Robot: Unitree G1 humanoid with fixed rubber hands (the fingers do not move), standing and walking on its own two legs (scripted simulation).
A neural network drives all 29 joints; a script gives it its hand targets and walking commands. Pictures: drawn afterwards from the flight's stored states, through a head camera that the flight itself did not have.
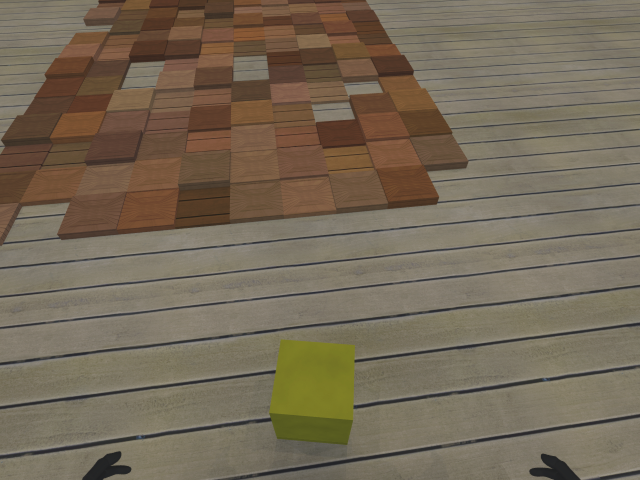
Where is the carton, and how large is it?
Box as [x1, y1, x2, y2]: [269, 339, 354, 444]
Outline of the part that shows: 281,339 269,411 277,438 346,444 352,422 354,345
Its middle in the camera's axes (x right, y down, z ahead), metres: -0.02 +0.43 +1.11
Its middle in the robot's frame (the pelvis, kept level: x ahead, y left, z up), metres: +0.44 +0.03 -0.66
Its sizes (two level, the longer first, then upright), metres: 0.210 0.200 0.250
